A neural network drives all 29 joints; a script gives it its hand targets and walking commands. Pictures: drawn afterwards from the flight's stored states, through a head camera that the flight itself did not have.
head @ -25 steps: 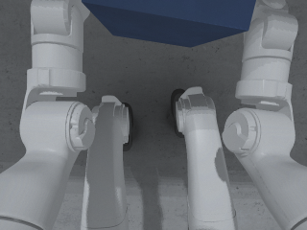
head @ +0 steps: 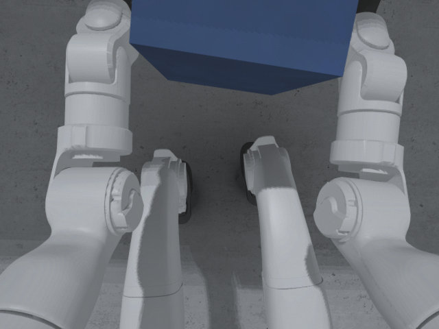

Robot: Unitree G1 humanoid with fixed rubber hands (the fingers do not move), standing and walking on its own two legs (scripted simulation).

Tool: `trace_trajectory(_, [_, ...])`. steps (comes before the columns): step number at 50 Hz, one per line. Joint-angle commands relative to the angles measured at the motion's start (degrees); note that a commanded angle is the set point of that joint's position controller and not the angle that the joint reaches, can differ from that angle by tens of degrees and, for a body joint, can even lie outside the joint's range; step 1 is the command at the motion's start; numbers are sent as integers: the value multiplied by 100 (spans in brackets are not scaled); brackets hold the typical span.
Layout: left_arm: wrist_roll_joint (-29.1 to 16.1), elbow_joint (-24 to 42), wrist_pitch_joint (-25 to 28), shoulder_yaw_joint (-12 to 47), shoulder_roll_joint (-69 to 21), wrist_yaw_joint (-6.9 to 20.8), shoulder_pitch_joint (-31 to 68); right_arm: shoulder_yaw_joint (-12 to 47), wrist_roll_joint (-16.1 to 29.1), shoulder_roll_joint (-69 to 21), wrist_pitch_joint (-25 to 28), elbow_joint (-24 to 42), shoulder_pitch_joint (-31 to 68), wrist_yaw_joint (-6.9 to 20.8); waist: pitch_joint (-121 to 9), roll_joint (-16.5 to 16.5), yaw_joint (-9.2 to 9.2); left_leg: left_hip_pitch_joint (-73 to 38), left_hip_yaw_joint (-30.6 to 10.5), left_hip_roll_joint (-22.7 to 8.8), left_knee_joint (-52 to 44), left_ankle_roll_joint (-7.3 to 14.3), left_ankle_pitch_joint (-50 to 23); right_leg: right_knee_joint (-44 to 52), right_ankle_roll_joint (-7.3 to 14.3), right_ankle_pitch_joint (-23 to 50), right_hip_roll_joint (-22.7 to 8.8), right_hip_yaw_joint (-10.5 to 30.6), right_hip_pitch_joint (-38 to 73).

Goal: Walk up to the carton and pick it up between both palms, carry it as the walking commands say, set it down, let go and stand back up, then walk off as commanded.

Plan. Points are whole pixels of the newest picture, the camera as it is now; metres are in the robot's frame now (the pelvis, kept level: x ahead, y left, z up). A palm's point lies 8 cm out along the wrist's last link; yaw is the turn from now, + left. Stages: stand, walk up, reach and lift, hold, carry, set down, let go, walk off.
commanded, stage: reach and lift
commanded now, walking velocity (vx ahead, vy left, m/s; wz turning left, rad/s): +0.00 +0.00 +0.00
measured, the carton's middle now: (234, 19) +0.53 -0.05 -0.13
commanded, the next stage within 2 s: none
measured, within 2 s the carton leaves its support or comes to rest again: neither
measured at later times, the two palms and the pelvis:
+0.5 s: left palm out of the picture +0.51 +0.12 -0.01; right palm (376, 9) +0.48 -0.19 -0.01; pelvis +0.00 +0.01 +0.06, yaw +1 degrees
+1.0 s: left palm out of the picture +0.48 +0.12 +0.07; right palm (432, 6) +0.45 -0.19 +0.07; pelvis +0.01 +0.00 +0.11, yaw +0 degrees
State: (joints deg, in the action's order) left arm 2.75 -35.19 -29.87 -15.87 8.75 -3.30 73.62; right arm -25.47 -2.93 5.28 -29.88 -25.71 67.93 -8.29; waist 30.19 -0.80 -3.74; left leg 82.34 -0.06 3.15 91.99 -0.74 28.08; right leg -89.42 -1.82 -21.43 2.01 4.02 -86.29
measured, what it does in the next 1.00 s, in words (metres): rises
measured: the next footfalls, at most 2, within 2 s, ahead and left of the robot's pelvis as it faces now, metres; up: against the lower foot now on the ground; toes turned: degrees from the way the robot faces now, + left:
none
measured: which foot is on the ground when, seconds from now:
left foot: down 0.00-1.00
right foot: down 0.00-1.00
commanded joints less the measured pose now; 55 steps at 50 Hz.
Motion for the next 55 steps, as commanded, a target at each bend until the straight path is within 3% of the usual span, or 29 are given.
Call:
trace_trajectory(1, [-1126, 1853, 512, 3183, -5593, 1379, 4851, 4312, 1431, -6434, 4, 394, 4424, 1520, -14621, 59, 278, -3124, 154, 689, -1339, 236, -1214, 1055, -178, 1334, 630, -171, 5750])
trace_trajectory(4, [-936, 1124, 471, 2995, -5805, 1503, 4434, 4149, 1409, -6314, 128, 436, 4608, 1549, -13745, 254, 236, -2909, 60, 655, -1619, 170, -1000, 1319, -171, 1188, 586, -254, 5349])
trace_trajectory(5, [-1224, 1651, 530, 3301, -5919, 1510, 4680, 4265, 1412, -6351, 144, 585, 4525, 1565, -14564, 177, 6, -3303, 55, 681, -1546, 151, -1122, 1223, -157, 1276, 626, -333, 5620])
trace_trajectory(7, [-841, 982, 554, 2958, -5722, 1533, 3993, 4287, 1231, -6642, 128, 230, 4184, 1623, -13379, -107, 497, -3018, 13, 665, -1775, 198, -954, 1409, -147, 1032, 576, -258, 5298])
trace_trajectory(9, [-1019, 981, 593, 3113, -6230, 1584, 3616, 4530, 1185, -6545, 185, 597, 4363, 1684, -14138, -365, 158, -3684, -51, 660, -1716, 211, -1337, 1501, -124, 1253, 580, -405, 5566])
trace_trajectory(10, [-1089, 1105, 557, 3142, -6315, 1615, 3801, 4537, 1451, -6498, 223, 1067, 4518, 1654, -14372, 131, 279, -3601, -68, 679, -1816, 212, -1485, 1592, -106, 1536, 591, -141, 6096])
trace_trajectory(12, [-1076, 877, 603, 3084, -6337, 1598, 3848, 4408, 1214, -6270, 232, 631, 4255, 1657, -13578, -29, -20, -3495, -101, 670, -1857, 137, -1157, 1614, -78, 1096, 593, -300, 5344])
trace_trajectory(14, [-1120, 1706, 598, 3296, -6342, 1556, 3961, 4731, 1546, -6509, 295, 1626, 4780, 1635, -14950, 166, 152, -4345, -176, 698, -2022, 199, -1424, 1699, -140, 1452, 661, -303, 6185])
trace_trajectory(15, [-1125, 1221, 580, 3356, -6444, 1488, 3683, 4554, 1392, -6234, 263, 1014, 4637, 1650, -13951, 38, -117, -4084, -324, 642, -2109, 126, -1299, 1685, -79, 1182, 571, -435, 5401])
trace_trajectory(17, [-1085, 1515, 625, 3224, -6103, 1549, 4036, 4577, 1289, -6276, 257, 1038, 4593, 1657, -13750, 5, -33, -3912, -244, 662, -2122, 146, -1343, 1853, -63, 1321, 547, -259, 5696])
trace_trajectory(21, [-1290, 1810, 674, 3603, -6353, 1412, 4176, 4472, 1097, -6148, 244, 943, 4255, 1649, -14021, 48, -436, -4781, -445, 524, -2463, 32, -979, 1975, -9, 907, 608, -520, 5627])
trace_trajectory(22, [-1159, 1700, 697, 3538, -6112, 1423, 4175, 4315, 1006, -6260, 219, 348, 3914, 1699, -13116, -23, -151, -4099, -367, 551, -2442, 76, -801, 2001, 53, 714, 551, -400, 5297])
trace_trajectory(23, [-1327, 1827, 694, 3710, -6676, 1448, 4268, 4163, 1050, -6430, 210, 239, 3665, 1760, -13533, 156, -531, -4795, -503, 483, -2625, -3, -767, 2122, 112, 779, 584, -452, 5554])
trace_trajectory(24, [-1181, 1980, 650, 3695, -6526, 1425, 3985, 4374, 1102, -6641, 174, 457, 3585, 1778, -13915, 335, -77, -5103, -488, 494, -2712, 73, -1018, 2170, 93, 969, 561, -321, 5839])
trace_trajectory(25, [-1148, 1656, 622, 3572, -6387, 1389, 4052, 4208, 1028, -6352, 170, 461, 3755, 1773, -13340, 147, -270, -4879, -533, 475, -2762, 2, -845, 2296, 109, 819, 609, -386, 5412])
trace_trajectory(29, [-1093, 1637, 616, 3684, -6715, 1474, 3316, 4223, 1120, -6394, 209, 642, 3429, 1900, -13497, 365, -332, -5358, -408, 499, -2876, -34, -1489, 2478, 89, 1420, 629, -468, 5888])
trace_trajectory(30, [-939, 1469, 640, 3465, -6572, 1486, 3394, 4273, 1060, -6538, 251, 367, 3494, 1871, -13518, 445, -64, -4938, -339, 525, -2835, 56, -1232, 2395, 97, 1057, 570, -313, 5798])
trace_trajectory(32, [-1021, 1641, 645, 3691, -6807, 1490, 3215, 4541, 1187, -6429, 300, 903, 3708, 1974, -13379, 380, -178, -5340, -445, 502, -2986, -8, -1306, 2515, 89, 1206, 577, -540, 5905])
trace_trajectory(35, [-1059, 1956, 679, 3730, -6760, 1460, 3020, 5119, 1471, -6612, 281, 1539, 3897, 1924, -14247, 30, 193, -5634, -447, 562, -3089, 164, -2023, 2720, 49, 1757, 618, -235, 6820])
trace_trajectory(36, [-988, 1497, 722, 3563, -6548, 1461, 2851, 4902, 1303, -6491, 288, 1099, 3789, 1879, -13286, -88, -7, -5118, -442, 540, -3086, 166, -1816, 2734, 4, 1671, 554, -240, 6496])
trace_trajectory(38, [-839, 1609, 674, 3403, -6473, 1540, 2718, 4980, 1154, -6649, 218, 1013, 3404, 1858, -13353, -303, 227, -4901, -360, 573, -3214, 199, -1602, 2814, -32, 1556, 553, -193, 6963])
trace_trajectory(39, [-918, 1685, 672, 3558, -6427, 1563, 3010, 4818, 1168, -6535, 210, 933, 3427, 1842, -12963, 13, 229, -4786, -353, 545, -3320, 149, -1421, 2945, 69, 1321, 521, -84, 6957])
trace_trajectory(40, [-957, 1847, 696, 3472, -6318, 1550, 3112, 5062, 1337, -6563, 254, 1579, 3915, 1827, -13435, -258, 374, -5337, -433, 556, -3467, 239, -1543, 2964, -55, 1445, 598, -226, 7165])
trace_trajectory(41, [-1074, 2292, 768, 3814, -6527, 1510, 3339, 4865, 1215, -6784, 225, 853, 3016, 1820, -13523, -59, -18, -5369, -492, 499, -3380, 170, -1618, 2933, 52, 1551, 571, -159, 6941])
trace_trajectory(43, [-932, 2088, 715, 3737, -6334, 1589, 3019, 4879, 1192, -6982, 169, 672, 2661, 1828, -13049, 54, 334, -5246, -356, 504, -3597, 184, -1671, 3242, 60, 1640, 533, -30, 7255])
trace_trajectory(44, [-969, 1906, 757, 3604, -6184, 1643, 3547, 4624, 1169, -6884, 186, 350, 2969, 1858, -12338, 69, 109, -4846, -381, 497, -3606, 220, -1000, 3285, 114, 822, 491, 57, 6813])
trace_trajectory(50, [-985, 1501, 750, 3428, -6438, 1892, 2983, 4893, 1129, -6815, 245, 981, 3442, 1831, -12299, -152, 32, -5041, -426, 476, -3936, 234, -1110, 3635, 72, 878, 442, 34, 7498])
trace_trajectory(51, [-978, 1386, 753, 3387, -6281, 1949, 3032, 5077, 1246, -7105, 210, 951, 3343, 1776, -12282, -180, 379, -4910, -258, 515, -3907, 314, -1153, 3895, 48, 887, 407, 330, 8040])
trace_trajectory(55, [-937, 1343, 618, 3487, -6746, 1988, 2668, 4872, 1007, -6767, 223, 1379, 3178, 1843, -12567, 116, 37, -5582, -481, 435, -4398, 154, -1002, 3973, 119, 923, 463, 54, 8077])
